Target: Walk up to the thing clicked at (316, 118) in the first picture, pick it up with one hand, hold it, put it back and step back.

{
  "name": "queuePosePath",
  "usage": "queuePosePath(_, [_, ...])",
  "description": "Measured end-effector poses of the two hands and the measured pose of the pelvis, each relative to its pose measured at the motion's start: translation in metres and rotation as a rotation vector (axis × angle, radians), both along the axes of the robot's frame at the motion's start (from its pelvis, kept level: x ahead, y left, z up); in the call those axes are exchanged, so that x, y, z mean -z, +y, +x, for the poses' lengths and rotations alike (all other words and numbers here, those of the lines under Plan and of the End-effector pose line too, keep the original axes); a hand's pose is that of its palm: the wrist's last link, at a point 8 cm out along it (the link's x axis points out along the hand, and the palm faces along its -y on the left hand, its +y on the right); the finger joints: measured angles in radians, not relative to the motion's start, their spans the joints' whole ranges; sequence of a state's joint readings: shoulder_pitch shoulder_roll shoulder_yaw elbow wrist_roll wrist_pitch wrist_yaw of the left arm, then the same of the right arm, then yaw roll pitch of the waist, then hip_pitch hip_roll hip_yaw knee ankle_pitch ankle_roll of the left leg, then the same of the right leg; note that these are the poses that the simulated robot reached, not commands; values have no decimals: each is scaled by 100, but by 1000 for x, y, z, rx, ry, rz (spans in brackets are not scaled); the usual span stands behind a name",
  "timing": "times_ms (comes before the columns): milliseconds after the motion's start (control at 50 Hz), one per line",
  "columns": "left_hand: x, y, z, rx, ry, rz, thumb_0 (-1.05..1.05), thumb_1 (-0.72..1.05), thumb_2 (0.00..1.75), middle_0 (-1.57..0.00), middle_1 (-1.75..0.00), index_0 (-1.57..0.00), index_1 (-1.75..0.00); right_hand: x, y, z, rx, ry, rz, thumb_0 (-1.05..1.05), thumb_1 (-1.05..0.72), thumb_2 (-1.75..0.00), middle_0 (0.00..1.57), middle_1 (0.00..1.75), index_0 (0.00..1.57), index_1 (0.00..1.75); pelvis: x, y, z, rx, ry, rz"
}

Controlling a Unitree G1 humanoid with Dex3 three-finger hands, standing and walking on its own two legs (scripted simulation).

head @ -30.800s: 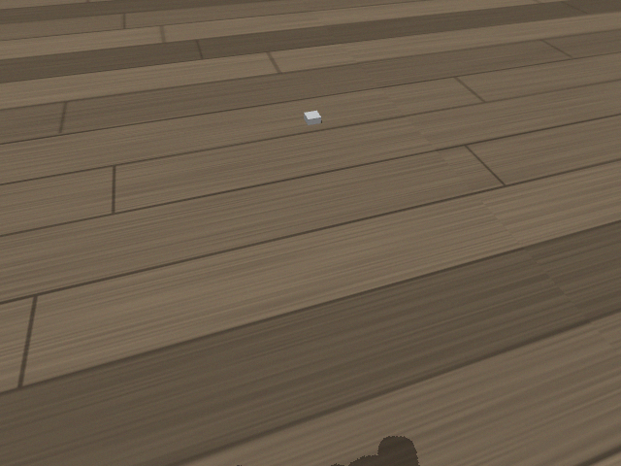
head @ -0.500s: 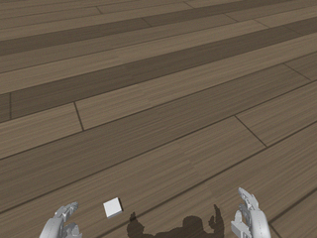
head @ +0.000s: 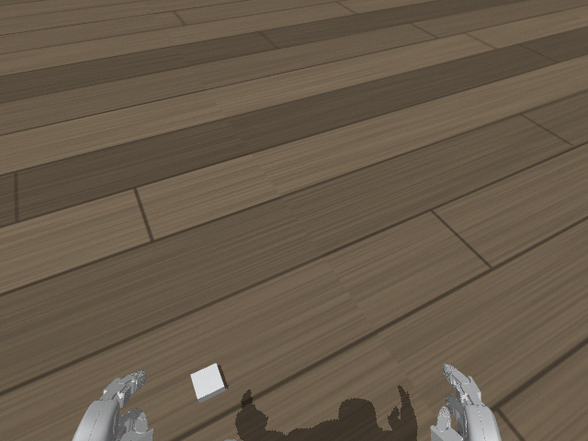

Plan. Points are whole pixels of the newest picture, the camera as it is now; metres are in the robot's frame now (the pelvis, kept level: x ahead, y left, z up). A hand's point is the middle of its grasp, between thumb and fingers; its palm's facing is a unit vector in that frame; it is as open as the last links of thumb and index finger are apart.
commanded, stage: home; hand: left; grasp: from above
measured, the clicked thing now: (208, 382) +0.42 +0.24 -0.70
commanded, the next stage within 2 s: stand in 1.28 s
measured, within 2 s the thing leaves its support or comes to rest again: neither
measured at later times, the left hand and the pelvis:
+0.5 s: hand out of the picture +0.16 +0.18 -0.05, palm faces +0.05 -0.98 -0.21, open 7.4 cm; pelvis +0.00 +0.00 +0.00, yaw +0 degrees
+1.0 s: hand (147, 437) +0.16 +0.18 -0.05, palm faces +0.04 -0.98 -0.21, open 7.4 cm; pelvis +0.00 +0.00 +0.00, yaw +0 degrees
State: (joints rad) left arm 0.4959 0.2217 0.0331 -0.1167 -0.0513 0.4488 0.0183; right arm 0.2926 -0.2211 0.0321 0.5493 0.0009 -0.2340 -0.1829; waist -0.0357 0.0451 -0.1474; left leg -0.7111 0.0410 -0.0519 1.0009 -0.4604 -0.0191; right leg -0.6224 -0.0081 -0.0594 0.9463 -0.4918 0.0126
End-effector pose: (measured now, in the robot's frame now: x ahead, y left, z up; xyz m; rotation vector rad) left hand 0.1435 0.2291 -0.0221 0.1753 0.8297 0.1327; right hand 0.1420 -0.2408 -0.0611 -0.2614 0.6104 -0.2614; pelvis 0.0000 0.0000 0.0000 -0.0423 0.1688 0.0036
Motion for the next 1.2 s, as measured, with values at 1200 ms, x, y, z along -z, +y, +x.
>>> queuePosePath(1200, [-2,4,2,7,-4,7,1,90,90,-20,-30,-20,-30,-3,5,10,-6,-21,3,1,-91,-90,20,30,21,30,2,3,2,2,9,-2])
